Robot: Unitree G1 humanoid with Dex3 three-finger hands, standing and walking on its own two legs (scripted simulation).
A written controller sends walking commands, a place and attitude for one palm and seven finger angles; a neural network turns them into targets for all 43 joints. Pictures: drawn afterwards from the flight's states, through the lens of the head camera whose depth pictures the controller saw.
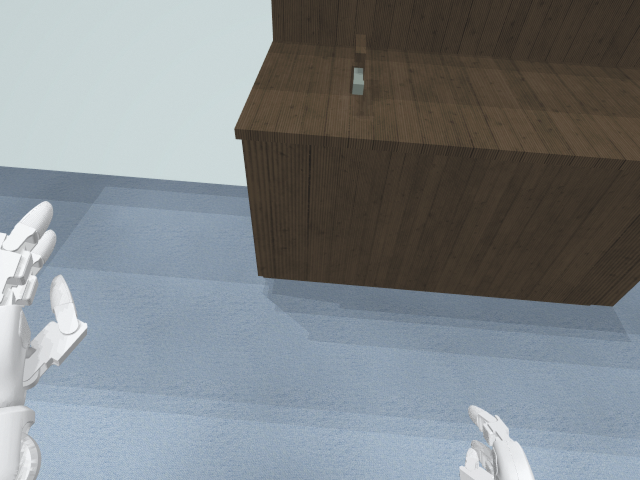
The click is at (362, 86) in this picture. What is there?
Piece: tap's lever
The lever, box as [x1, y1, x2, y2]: [352, 80, 363, 94]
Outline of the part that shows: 353,80 352,93 362,94 363,81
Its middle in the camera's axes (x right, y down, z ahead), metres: +0.10 -0.39 +1.01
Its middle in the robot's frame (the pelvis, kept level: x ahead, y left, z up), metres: +1.02 -0.03 +0.02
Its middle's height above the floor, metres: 0.79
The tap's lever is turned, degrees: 0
